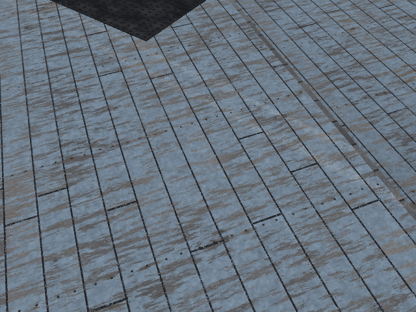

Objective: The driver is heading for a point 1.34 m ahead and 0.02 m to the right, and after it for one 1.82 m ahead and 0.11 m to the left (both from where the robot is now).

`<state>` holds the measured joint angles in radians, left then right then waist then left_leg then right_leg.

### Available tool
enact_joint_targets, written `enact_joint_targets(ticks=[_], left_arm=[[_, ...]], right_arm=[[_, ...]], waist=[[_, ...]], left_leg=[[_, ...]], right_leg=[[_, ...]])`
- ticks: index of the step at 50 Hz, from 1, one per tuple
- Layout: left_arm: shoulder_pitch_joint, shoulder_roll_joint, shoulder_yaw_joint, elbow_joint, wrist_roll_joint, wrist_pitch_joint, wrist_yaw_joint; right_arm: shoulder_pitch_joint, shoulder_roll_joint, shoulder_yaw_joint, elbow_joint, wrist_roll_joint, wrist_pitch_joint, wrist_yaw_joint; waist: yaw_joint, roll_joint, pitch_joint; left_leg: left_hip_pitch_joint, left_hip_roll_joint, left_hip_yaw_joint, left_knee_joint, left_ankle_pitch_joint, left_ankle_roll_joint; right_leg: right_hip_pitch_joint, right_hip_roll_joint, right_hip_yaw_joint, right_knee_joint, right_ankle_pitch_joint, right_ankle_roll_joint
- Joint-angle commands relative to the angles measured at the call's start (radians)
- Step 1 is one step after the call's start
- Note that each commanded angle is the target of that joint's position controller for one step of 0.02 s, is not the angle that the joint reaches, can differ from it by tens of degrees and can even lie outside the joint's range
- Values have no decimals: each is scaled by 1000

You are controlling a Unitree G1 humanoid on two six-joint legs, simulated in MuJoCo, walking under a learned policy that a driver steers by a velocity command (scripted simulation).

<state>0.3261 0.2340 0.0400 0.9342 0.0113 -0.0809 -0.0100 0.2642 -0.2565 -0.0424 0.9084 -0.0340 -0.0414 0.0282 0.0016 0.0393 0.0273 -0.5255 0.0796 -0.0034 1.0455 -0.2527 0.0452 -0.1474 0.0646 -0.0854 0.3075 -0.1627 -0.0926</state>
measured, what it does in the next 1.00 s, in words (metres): walks ahead: left foot, then right foot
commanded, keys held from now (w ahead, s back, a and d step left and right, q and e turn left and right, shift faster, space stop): w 1.00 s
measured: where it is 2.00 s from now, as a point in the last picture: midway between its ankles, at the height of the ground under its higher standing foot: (217, 177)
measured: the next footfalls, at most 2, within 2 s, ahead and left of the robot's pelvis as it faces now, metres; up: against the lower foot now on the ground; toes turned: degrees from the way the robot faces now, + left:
left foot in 0.32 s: +0.34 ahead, +0.13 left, +0.00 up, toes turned +4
right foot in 0.88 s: +0.64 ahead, -0.06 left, +0.00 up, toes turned -4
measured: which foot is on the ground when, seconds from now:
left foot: up 0.00-0.30, down 0.32-0.88, up 0.90-1.00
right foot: down 0.00-0.32, up 0.34-0.86, down 0.88-1.00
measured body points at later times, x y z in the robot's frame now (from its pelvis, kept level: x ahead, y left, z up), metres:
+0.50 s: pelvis +0.27 +0.06 +0.00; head +0.29 +0.07 +0.44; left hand +0.30 +0.31 -0.15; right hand +0.33 -0.20 -0.13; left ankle +0.30 +0.12 -0.75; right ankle +0.21 -0.08 -0.66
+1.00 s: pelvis +0.53 +0.01 -0.01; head +0.56 -0.01 +0.44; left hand +0.64 +0.26 -0.14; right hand +0.52 -0.24 -0.17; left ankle +0.40 +0.13 -0.66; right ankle +0.59 -0.06 -0.75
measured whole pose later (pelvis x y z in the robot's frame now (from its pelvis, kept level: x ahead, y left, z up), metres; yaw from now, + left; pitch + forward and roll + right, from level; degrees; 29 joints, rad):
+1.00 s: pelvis +0.53 +0.01 -0.01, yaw +0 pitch +0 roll +1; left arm 0.16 0.22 0.05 0.93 0.02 -0.07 -0.01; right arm 0.36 -0.21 -0.05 1.02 -0.01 -0.07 0.00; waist -0.03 0.02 0.06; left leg -0.28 -0.01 0.01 1.11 -0.38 0.08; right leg -0.33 0.03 -0.10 0.49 -0.17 -0.09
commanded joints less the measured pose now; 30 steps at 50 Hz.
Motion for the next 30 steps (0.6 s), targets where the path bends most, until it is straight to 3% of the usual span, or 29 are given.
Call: enact_joint_targets(ticks=[1,6,9,12,14,15,16,17,18,19,20,21,23,26,30], left_arm=[[35,113,23,-22,-5,-22,1],[113,113,19,18,-5,-20,3],[162,117,19,45,2,-17,9],[169,129,22,63,10,-11,18],[139,143,25,67,13,-9,23],[123,148,26,69,13,-5,23],[116,136,21,65,8,-3,22],[136,79,2,27,-14,-6,17],[236,28,-2,28,-28,-5,12],[146,116,22,29,-1,2,17],[77,105,22,7,0,-3,10],[45,84,19,4,0,-5,6],[63,58,16,16,22,19,-4],[26,40,15,6,26,40,-18],[-145,47,14,-49,22,47,-23]], right_arm=[[-2,-43,-9,-45,-3,8,7],[-184,-20,6,-102,6,3,9],[-262,-24,11,-129,7,-1,6],[-286,-40,6,-148,7,-9,2],[-216,-54,-3,-131,7,-18,-6],[-105,-67,-13,-94,3,-26,-13],[68,-96,-28,-34,-8,-37,-23],[230,-189,-53,-6,-34,-44,-36],[250,-261,-72,2,-22,-34,-29],[158,-203,-62,-7,15,-25,-22],[60,-137,-45,-23,21,-26,-19],[12,-87,-31,-27,17,-31,-16],[-2,-42,-16,-6,21,-42,-22],[67,-68,-21,33,28,-62,-24],[137,-70,-19,63,27,-61,-24]], waist=[[-18,-93,37],[25,-96,62],[50,-101,72],[42,-107,78],[0,-114,43],[-48,-107,-15],[-115,-69,-112],[-152,54,-247],[-103,233,-330],[-81,69,-225],[-50,29,-92],[-26,1,-38],[20,34,-6],[33,22,1],[1,15,56]], left_leg=[[-109,42,9,-57,105,-26],[-118,24,49,-300,239,-38],[-109,1,66,-397,247,-21],[-84,-18,66,-461,173,14],[41,-60,84,-507,96,47],[178,-95,100,-551,90,67],[408,-88,87,-591,126,96],[702,153,-199,-608,47,167],[854,367,-639,-736,61,283],[751,309,-589,-759,-14,253],[604,273,-441,-787,0,225],[504,222,-344,-829,60,192],[390,152,-214,-875,159,149],[378,134,-146,-911,256,164],[420,113,-98,-955,263,165]], right_leg=[[14,-261,205,-215,157,-126],[76,-238,141,-207,263,-109],[157,-258,131,-181,328,-107],[240,-294,134,-127,431,-98],[257,-295,115,-22,637,-76],[248,-276,95,111,741,-62],[159,-229,57,313,686,-41],[-102,-156,7,635,345,-8],[-387,26,28,930,-379,15],[-463,-42,150,990,-327,-3],[-479,-85,144,959,-234,-7],[-448,-121,138,898,-171,-6],[-362,-152,125,822,-127,17],[-382,-160,96,775,-76,44],[-511,-186,69,626,55,76]])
